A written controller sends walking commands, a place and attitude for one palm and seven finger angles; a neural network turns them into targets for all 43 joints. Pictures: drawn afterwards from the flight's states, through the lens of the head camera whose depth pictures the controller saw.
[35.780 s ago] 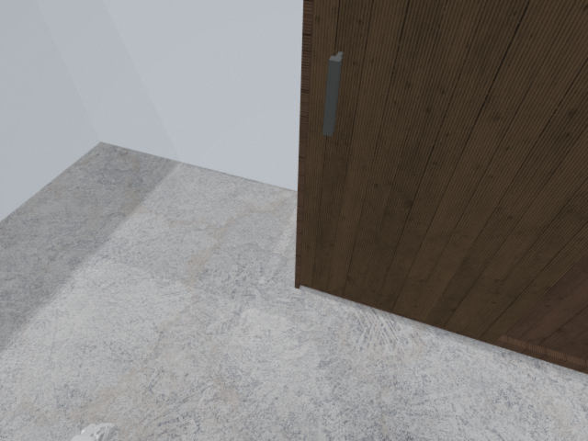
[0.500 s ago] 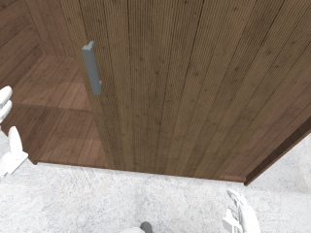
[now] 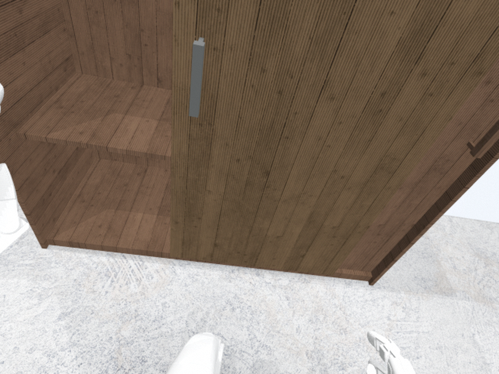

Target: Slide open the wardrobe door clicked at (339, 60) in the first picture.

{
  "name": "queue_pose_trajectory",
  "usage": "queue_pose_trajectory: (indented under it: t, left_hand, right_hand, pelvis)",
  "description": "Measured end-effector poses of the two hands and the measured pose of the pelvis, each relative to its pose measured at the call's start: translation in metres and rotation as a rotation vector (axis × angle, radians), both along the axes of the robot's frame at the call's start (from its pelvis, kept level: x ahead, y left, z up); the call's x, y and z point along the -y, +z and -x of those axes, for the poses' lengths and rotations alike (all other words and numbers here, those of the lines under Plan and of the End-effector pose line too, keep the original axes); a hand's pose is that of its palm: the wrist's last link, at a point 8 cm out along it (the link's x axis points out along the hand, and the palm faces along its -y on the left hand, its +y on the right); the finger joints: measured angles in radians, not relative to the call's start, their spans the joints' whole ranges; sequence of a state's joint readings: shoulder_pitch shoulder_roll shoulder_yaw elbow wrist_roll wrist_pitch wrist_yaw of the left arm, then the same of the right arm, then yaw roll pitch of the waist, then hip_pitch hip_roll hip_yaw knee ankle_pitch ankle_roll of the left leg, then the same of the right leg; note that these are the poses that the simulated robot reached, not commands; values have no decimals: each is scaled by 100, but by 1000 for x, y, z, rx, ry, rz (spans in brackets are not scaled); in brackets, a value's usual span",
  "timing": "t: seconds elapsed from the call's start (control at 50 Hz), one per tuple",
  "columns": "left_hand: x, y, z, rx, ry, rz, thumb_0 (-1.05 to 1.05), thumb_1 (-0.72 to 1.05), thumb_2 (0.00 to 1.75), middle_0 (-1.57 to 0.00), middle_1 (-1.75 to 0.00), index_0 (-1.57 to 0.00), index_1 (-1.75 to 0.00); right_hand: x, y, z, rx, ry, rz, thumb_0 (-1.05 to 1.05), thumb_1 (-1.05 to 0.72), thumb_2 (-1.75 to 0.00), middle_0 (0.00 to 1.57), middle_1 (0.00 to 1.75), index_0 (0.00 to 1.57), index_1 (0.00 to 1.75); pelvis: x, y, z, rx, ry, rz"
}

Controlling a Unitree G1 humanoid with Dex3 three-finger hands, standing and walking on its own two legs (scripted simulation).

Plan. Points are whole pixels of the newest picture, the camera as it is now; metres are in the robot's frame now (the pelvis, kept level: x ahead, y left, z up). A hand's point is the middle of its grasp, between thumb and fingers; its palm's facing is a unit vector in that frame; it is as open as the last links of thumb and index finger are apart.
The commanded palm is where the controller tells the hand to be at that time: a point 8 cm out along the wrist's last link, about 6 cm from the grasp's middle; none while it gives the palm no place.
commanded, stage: stop stepping back and stand still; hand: left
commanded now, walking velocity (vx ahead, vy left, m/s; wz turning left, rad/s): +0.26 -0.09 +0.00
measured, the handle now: (197, 78) +0.68 +0.21 +0.15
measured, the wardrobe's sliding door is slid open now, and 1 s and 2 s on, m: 0.50 0.50 0.50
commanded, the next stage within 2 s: let the arm hang, fingers relaxed in 1.16 s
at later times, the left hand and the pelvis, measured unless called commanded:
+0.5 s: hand out of the picture +0.03 +0.42 +0.25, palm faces +0.55 -0.81 -0.23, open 7.4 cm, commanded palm -0.03 +0.44 +0.23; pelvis -0.18 +0.14 +0.01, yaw -1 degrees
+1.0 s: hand out of the picture -0.05 +0.45 +0.22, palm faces +0.53 -0.79 -0.29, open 7.4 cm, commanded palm -0.12 +0.48 +0.23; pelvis -0.26 +0.18 +0.03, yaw +0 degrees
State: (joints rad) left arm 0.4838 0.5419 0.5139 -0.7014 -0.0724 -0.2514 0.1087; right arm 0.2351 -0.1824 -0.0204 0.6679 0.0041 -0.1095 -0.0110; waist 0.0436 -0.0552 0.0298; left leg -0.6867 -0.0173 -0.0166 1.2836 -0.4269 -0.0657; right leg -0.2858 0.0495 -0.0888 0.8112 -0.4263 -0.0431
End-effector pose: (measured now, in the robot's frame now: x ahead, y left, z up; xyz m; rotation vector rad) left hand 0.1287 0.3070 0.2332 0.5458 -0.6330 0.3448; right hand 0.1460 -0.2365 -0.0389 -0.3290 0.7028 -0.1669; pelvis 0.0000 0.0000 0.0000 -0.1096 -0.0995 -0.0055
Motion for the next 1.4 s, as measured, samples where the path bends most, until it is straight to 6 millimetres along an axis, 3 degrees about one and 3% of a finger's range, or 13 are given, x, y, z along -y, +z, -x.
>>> queue_pose_trajectory:
  t: [0.14,0.22,0.3,0.38,0.52,0.72,0.86,0.96,1.02,1.16,1.24,1.3,1.4]
  left_hand:
    - [-65,-9,20,82,76,218,1,88,90,-20,-30,-21,-30]
    - [-65,7,39,-68,6,228,1,89,90,-20,-30,-21,-30]
    - [-64,26,86,-212,-47,121,2,89,90,-20,-30,-21,-30]
    - [-84,31,134,-115,-10,-37,1,88,90,-21,-30,-21,-30]
    - [-154,8,146,16,94,179,1,89,90,-20,-30,-21,-30]
    - [-126,25,209,-178,-9,50,2,89,90,-20,-30,-21,-30]
    - [-157,26,249,-170,163,29,1,88,90,-21,-30,-22,-30]
    - [-176,2,237,-191,206,196,1,89,90,-20,-30,-21,-30]
    - [-176,-7,224,-167,140,197,1,89,90,-20,-30,-21,-30]
    - [-163,14,209,-223,54,25,2,89,90,-20,-30,-21,-30]
    - [-158,20,211,-268,90,-74,1,89,90,-21,-30,-21,-30]
    - [-167,-13,198,-400,139,-37,1,89,90,-20,-30,-21,-30]
    - [-174,-181,184,-1016,219,320,0,90,90,-19,-30,-20,-30]
  right_hand:
    - [-66,-5,64,-28,21,-19,2,-91,-90,21,30,21,30]
    - [-105,21,103,-34,12,-115,2,-90,-90,21,30,21,30]
    - [-123,42,130,-17,-5,-138,1,-90,-90,21,30,21,30]
    - [-121,22,140,6,19,-71,1,-90,-90,21,30,21,30]
    - [-137,10,176,55,-44,4,1,-90,-90,21,30,21,30]
    - [-174,14,259,-63,-30,-131,1,-90,-90,21,30,21,30]
    - [-164,-11,273,-122,-34,-104,1,-90,-90,21,30,21,30]
    - [-164,5,272,-74,-52,-45,2,-90,-90,21,30,21,30]
    - [-166,7,264,1,-58,-6,1,-90,-90,21,30,21,30]
    - [-189,13,264,-1,-56,-108,1,-91,-90,20,30,20,30]
    - [-192,-5,261,-45,-32,-150,1,-90,-90,21,30,21,30]
    - [-188,-29,255,-123,6,-171,1,-90,-90,21,30,21,30]
    - [-183,-58,255,-274,29,-162,1,-91,-90,21,30,21,30]
  pelvis:
    - [-47,6,59,39,1,0]
    - [-63,40,88,26,-11,0]
    - [-82,62,110,-25,4,7]
    - [-102,32,145,-65,-69,-97]
    - [-147,11,189,-12,-21,-62]
    - [-146,44,236,-39,-1,-33]
    - [-155,36,257,-57,-3,-84]
    - [-171,43,256,-66,5,-109]
    - [-183,30,257,-64,9,-96]
    - [-179,42,256,-71,-7,-87]
    - [-172,37,243,-93,-4,-91]
    - [-175,31,238,-106,22,-79]
    - [-186,24,231,-105,61,-97]
